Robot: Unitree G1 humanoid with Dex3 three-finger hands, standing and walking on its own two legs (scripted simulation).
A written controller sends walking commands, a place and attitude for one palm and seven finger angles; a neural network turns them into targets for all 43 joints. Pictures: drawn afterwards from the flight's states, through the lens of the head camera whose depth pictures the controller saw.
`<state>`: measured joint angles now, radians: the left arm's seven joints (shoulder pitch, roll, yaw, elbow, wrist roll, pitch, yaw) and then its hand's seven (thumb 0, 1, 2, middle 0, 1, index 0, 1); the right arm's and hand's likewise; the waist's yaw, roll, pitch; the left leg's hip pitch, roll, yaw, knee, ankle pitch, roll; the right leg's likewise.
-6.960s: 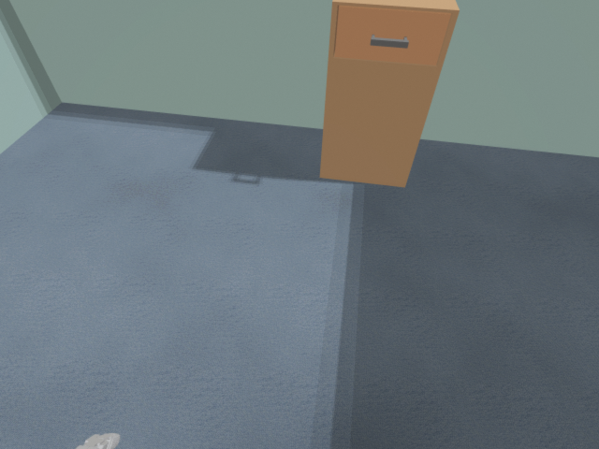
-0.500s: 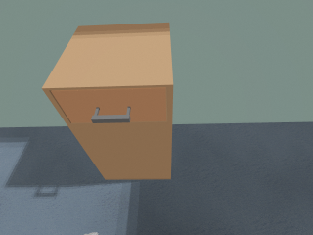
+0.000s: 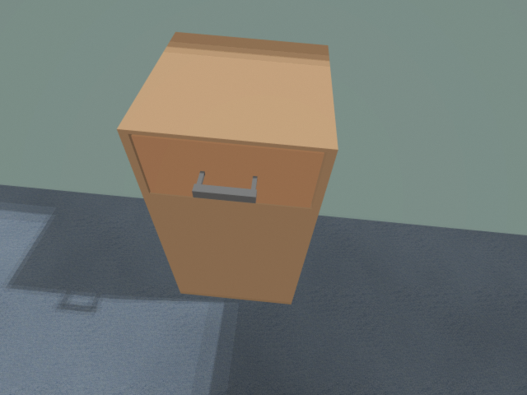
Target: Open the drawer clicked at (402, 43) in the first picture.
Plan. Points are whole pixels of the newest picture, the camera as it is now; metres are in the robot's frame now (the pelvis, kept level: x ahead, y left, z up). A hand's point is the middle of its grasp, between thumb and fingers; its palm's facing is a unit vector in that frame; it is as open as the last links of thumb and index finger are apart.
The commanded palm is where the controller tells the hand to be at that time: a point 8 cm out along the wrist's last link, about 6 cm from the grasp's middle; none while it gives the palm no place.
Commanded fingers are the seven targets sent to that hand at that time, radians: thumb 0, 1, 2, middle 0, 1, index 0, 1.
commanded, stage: come to a stop and stand still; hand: left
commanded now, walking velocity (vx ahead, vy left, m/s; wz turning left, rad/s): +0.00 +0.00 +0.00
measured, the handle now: (226, 186) +0.52 +0.13 -0.05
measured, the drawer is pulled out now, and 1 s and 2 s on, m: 0.00 0.00 0.00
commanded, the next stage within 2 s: look again from close up in 0.58 s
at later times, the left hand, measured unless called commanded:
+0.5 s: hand out of the picture -0.02 +0.14 -0.17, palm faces +0.02 -0.98 -0.18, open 7.3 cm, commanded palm none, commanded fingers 0.00 0.90 0.90 -0.20 -0.30 -0.20 -0.30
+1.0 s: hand out of the picture +0.00 +0.16 -0.18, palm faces +0.03 -0.98 -0.20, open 7.3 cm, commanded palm none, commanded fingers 0.00 0.90 0.90 -0.20 -0.30 -0.20 -0.30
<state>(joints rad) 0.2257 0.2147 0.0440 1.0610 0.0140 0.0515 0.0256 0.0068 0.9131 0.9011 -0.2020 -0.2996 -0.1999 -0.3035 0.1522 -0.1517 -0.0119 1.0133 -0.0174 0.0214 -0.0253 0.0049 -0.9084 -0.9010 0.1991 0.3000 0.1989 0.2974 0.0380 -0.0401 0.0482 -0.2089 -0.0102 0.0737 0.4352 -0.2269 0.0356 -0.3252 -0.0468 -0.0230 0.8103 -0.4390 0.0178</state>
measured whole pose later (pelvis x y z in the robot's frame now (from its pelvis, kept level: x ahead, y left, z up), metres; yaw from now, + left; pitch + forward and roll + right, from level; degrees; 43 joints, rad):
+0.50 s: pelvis -0.02 -0.02 +0.00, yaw +0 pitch -2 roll +1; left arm 0.27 0.14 0.00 1.14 0.00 0.01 0.03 0.01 0.92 0.90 -0.20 -0.30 -0.20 -0.30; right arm 0.32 -0.14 0.00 1.17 -0.01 0.01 -0.03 0.00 -0.91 -0.90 0.20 0.30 0.20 0.30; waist -0.01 0.00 0.04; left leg -0.18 0.03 0.07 0.39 -0.17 -0.01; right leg -0.12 0.00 -0.05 0.41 -0.27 -0.02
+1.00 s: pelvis -0.01 -0.01 -0.01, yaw +0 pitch -1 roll +0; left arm 0.30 0.14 -0.01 1.08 0.01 -0.02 0.04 0.01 0.92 0.90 -0.20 -0.30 -0.20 -0.30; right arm 0.31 -0.15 0.01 1.08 -0.02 -0.01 -0.02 0.02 -0.93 -0.90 0.20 0.30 0.20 0.30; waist -0.01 0.02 0.02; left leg -0.25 0.02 0.06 0.56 -0.28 0.01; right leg -0.16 -0.02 -0.06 0.54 -0.35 -0.01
